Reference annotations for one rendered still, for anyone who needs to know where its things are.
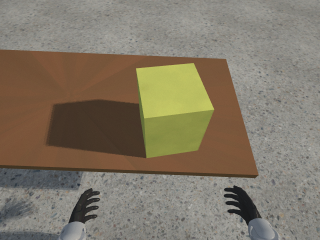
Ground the carton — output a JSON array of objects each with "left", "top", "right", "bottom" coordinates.
[{"left": 136, "top": 63, "right": 214, "bottom": 158}]

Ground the table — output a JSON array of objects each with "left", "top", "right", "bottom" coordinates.
[{"left": 0, "top": 49, "right": 259, "bottom": 178}]

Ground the right robot hand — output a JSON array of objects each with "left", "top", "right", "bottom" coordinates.
[{"left": 224, "top": 185, "right": 262, "bottom": 226}]

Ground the robot right forearm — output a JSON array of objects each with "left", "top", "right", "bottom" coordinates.
[{"left": 248, "top": 218, "right": 281, "bottom": 240}]

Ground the robot left forearm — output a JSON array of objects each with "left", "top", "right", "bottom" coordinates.
[{"left": 57, "top": 221, "right": 87, "bottom": 240}]

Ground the left robot hand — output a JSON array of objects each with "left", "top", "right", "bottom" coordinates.
[{"left": 68, "top": 188, "right": 100, "bottom": 223}]

